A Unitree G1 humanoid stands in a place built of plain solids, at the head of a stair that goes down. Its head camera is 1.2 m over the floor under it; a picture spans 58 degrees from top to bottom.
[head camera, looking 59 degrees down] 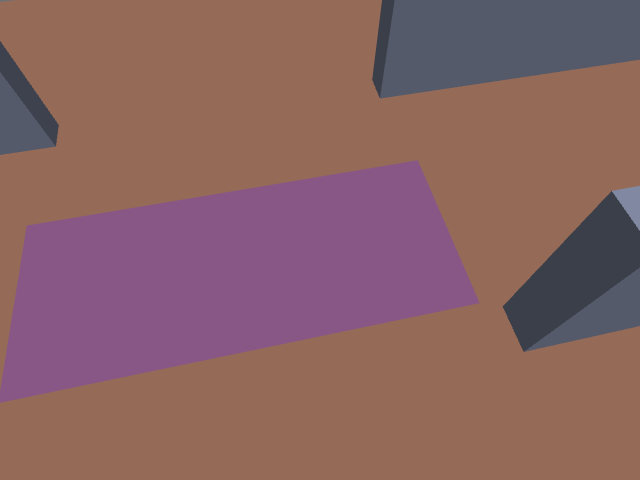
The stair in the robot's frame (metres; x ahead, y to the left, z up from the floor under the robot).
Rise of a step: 0.12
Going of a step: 0.67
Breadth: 1.50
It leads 12 degrees to the left of straight ahead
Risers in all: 3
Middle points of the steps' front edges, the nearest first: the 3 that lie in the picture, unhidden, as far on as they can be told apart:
0.36 0.20 0.00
1.01 0.34 -0.12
1.67 0.48 -0.24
